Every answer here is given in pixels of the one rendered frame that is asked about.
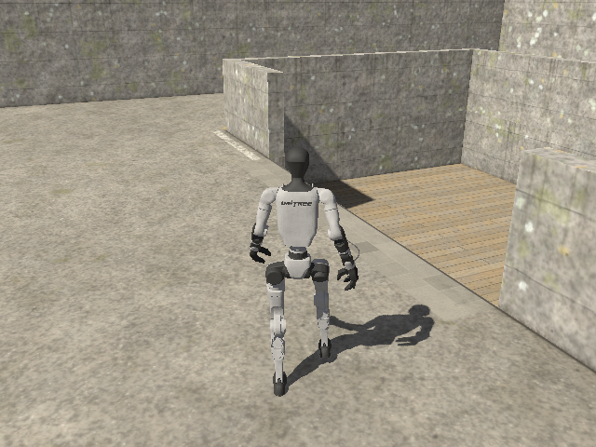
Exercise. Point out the left robot forearm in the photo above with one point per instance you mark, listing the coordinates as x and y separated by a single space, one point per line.
256 241

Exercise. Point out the robot left hand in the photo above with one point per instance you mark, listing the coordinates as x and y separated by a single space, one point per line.
256 258

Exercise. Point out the right robot upper arm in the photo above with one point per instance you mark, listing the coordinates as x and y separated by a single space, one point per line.
327 197

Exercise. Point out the left robot upper arm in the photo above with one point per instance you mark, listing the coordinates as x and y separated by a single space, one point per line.
268 196

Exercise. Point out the robot right hand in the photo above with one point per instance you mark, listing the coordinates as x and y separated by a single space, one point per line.
353 276

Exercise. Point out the robot head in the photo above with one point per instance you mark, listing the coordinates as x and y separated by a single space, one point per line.
298 161

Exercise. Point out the right robot forearm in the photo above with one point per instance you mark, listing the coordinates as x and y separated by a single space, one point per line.
344 252

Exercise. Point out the robot right foot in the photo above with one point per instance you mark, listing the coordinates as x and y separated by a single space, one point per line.
325 350

